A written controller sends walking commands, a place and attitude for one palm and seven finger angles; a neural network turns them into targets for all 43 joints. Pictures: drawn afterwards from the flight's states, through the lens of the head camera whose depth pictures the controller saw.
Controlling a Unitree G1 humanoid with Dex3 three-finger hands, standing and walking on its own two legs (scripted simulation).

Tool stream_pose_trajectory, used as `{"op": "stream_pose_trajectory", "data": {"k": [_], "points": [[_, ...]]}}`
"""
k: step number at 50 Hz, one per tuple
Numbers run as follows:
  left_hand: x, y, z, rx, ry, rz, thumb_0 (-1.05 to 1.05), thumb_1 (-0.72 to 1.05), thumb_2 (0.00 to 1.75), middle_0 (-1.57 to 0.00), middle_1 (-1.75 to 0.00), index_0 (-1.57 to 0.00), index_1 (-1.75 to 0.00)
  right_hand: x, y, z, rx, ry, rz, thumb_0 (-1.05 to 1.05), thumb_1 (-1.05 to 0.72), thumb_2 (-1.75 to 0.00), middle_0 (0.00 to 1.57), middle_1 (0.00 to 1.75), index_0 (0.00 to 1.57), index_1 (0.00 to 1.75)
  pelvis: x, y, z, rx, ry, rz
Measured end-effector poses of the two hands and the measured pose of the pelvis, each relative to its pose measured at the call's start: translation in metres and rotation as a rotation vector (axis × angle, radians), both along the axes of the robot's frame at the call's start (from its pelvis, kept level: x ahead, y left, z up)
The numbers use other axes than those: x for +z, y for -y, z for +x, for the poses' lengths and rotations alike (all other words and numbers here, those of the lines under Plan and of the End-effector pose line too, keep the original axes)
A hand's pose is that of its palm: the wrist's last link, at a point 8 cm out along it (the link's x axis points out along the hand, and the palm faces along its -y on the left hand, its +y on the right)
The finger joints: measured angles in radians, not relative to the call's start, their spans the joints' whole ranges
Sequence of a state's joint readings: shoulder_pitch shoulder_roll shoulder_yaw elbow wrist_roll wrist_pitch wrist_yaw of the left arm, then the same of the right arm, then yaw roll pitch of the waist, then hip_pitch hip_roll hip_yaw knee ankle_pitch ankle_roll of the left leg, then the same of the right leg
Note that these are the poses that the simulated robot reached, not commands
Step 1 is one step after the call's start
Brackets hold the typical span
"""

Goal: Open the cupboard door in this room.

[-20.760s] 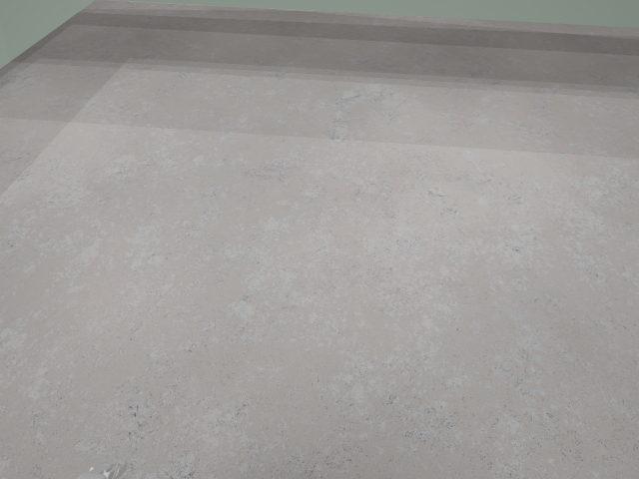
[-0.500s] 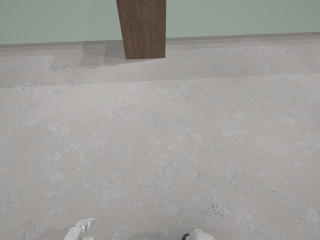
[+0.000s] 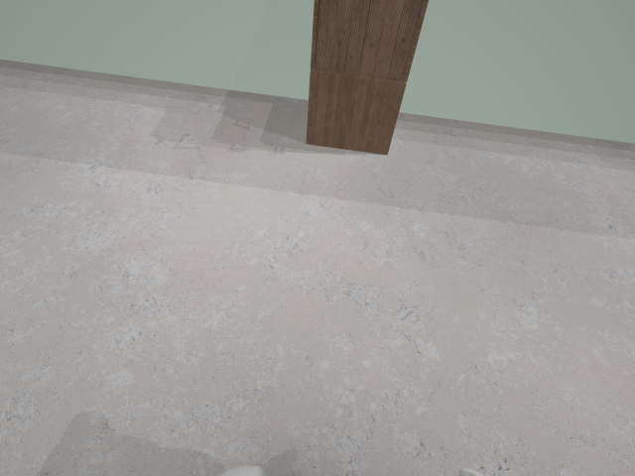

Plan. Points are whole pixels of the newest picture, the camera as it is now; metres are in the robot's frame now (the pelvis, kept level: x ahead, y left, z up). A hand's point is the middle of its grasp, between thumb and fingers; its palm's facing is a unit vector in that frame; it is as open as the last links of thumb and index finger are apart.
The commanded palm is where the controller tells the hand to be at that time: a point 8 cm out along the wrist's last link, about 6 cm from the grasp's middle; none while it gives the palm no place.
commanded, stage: turn or walk to find it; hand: left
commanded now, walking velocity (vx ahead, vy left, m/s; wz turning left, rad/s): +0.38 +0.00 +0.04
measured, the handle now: out of the picture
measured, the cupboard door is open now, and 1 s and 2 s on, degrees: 0 0 0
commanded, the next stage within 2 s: stand and wait in 1.06 s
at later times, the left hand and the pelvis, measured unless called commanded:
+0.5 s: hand (266, 327) +0.36 +0.12 -0.15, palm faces -0.04 -0.98 -0.21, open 7.4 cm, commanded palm none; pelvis +0.22 -0.06 -0.01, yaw +1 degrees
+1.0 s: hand (266, 355) +0.32 +0.11 -0.17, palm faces +0.21 -0.97 -0.12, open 7.4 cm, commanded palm none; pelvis +0.44 -0.02 +0.00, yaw +5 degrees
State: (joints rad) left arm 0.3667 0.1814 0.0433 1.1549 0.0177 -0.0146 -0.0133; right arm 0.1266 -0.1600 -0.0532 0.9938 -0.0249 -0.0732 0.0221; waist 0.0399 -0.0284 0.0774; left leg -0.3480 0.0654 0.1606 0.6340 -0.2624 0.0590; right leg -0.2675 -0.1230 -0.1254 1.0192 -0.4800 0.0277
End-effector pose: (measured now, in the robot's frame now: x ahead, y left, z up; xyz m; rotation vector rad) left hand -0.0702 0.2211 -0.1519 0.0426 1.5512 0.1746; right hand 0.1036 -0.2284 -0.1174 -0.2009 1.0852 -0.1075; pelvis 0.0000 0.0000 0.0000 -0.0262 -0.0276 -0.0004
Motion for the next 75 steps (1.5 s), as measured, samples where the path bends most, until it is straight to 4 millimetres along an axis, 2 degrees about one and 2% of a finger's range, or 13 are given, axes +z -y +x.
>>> {"op": "stream_pose_trajectory", "data": {"k": [12,18,23,27,37,43,50,53,56,62,67,71,75], "points": [[0.032,-0.016,0.231,-0.101,0.332,0.049,0.01,0.91,0.90,-0.19,-0.30,-0.19,-0.30,0.002,0.004,-0.025,-0.153,-0.260,0.002,-0.01,-0.94,-0.89,0.20,0.29,0.20,0.30,0.020,-0.002,0.095,0.005,-0.018,0.036],[0.038,0.010,0.338,-0.182,0.411,0.060,0.01,0.91,0.90,-0.19,-0.30,-0.19,-0.30,-0.009,0.005,-0.032,-0.222,-0.415,0.064,0.00,-0.92,-0.89,0.20,0.29,0.20,0.30,0.013,0.019,0.151,0.002,-0.025,0.054],[0.031,0.044,0.415,-0.227,0.484,0.080,0.01,0.90,0.90,-0.19,-0.30,-0.19,-0.30,-0.030,0.021,-0.011,-0.246,-0.531,0.117,0.01,-0.91,-0.89,0.20,0.29,0.20,0.30,-0.006,0.050,0.208,0.006,-0.023,0.057],[0.030,0.061,0.423,-0.179,0.461,0.085,0.00,0.90,0.90,-0.20,-0.30,-0.20,-0.30,-0.036,0.047,0.049,-0.208,-0.505,0.111,0.01,-0.91,-0.89,0.20,0.29,0.20,0.30,-0.004,0.066,0.238,0.021,-0.006,0.048],[0.037,0.058,0.385,-0.029,0.220,0.119,-0.01,0.94,0.90,-0.20,-0.30,-0.20,-0.30,-0.012,0.085,0.270,-0.057,-0.170,0.044,0.01,-0.92,-0.89,0.19,0.29,0.20,0.29,0.017,0.076,0.320,0.052,-0.021,0.025],[0.029,0.067,0.371,0.059,0.084,0.057,0.00,0.92,0.90,-0.20,-0.30,-0.20,-0.30,-0.001,0.064,0.384,0.054,-0.072,0.028,0.01,-0.92,-0.90,0.19,0.29,0.20,0.29,0.016,0.062,0.372,0.078,-0.024,0.011],[0.008,0.061,0.383,0.139,-0.077,-0.029,0.01,0.91,0.90,-0.20,-0.30,-0.20,-0.30,-0.005,0.007,0.498,0.160,0.021,0.011,0.01,-0.91,-0.90,0.19,0.29,0.20,0.29,-0.003,0.025,0.441,0.091,-0.021,0.008],[0.006,0.043,0.417,0.118,-0.078,-0.035,0.01,0.90,0.90,-0.20,-0.30,-0.20,-0.30,-0.004,-0.008,0.513,0.133,0.039,0.018,0.01,-0.91,-0.89,0.20,0.29,0.20,0.30,-0.002,0.012,0.464,0.077,-0.007,0.010],[0.010,0.020,0.476,0.078,0.003,-0.009,0.01,0.90,0.90,-0.20,-0.30,-0.20,-0.30,-0.001,-0.013,0.504,0.081,-0.017,0.023,0.01,-0.91,-0.89,0.20,0.29,0.20,0.30,0.007,0.005,0.487,0.073,-0.002,0.012],[0.022,-0.013,0.611,0.013,0.234,0.067,0.01,0.91,0.90,-0.19,-0.30,-0.19,-0.30,0.005,0.012,0.489,-0.020,-0.134,-0.036,-0.03,-0.96,-0.89,0.20,0.30,0.21,0.30,0.018,0.001,0.531,0.079,-0.015,0.028],[0.032,-0.012,0.699,-0.042,0.356,0.102,0.01,0.91,0.90,-0.19,-0.30,-0.19,-0.30,-0.006,0.020,0.475,-0.057,-0.270,-0.016,-0.01,-0.94,-0.89,0.20,0.29,0.20,0.30,0.015,0.011,0.566,0.082,-0.012,0.040],[0.029,0.003,0.746,-0.091,0.398,0.122,0.00,0.91,0.90,-0.19,-0.30,-0.19,-0.30,-0.027,0.024,0.475,-0.091,-0.345,0.031,0.00,-0.93,-0.89,0.20,0.29,0.20,0.30,0.003,0.025,0.597,0.079,-0.003,0.059],[0.030,0.024,0.760,-0.101,0.387,0.111,0.00,0.91,0.90,-0.19,-0.30,-0.19,-0.30,-0.037,0.024,0.489,-0.100,-0.384,0.065,0.01,-0.92,-0.89,0.20,0.29,0.20,0.30,0.002,0.033,0.612,0.091,0.002,0.037]]}}
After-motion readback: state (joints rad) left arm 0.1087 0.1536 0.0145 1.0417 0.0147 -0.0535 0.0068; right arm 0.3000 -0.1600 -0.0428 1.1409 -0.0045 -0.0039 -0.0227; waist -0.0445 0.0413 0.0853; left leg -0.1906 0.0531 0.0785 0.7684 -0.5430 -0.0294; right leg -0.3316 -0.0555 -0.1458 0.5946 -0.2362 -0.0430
